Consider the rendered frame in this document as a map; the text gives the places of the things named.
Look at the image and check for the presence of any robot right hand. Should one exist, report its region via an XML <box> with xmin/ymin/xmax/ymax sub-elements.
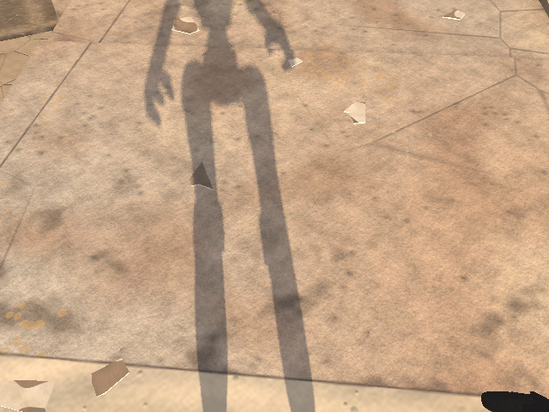
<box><xmin>481</xmin><ymin>391</ymin><xmax>549</xmax><ymax>412</ymax></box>

